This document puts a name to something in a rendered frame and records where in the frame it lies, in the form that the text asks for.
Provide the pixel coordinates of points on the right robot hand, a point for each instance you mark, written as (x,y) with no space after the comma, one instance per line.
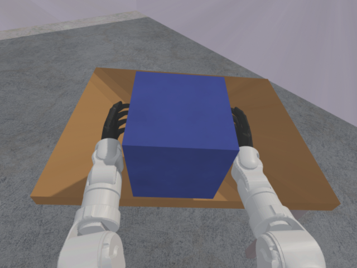
(242,128)

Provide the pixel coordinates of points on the right robot forearm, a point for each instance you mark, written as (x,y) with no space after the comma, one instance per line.
(265,211)

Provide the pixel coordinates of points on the table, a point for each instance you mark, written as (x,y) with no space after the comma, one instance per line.
(288,164)

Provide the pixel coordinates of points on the left robot forearm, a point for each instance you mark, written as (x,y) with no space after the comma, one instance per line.
(99,210)

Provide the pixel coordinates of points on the right robot upper arm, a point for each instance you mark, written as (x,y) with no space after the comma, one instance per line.
(288,249)

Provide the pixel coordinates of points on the carton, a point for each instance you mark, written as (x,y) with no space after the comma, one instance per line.
(180,139)

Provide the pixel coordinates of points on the left robot hand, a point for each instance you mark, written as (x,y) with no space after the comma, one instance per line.
(112,123)

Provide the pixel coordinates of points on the left robot upper arm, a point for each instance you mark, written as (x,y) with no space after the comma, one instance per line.
(95,250)

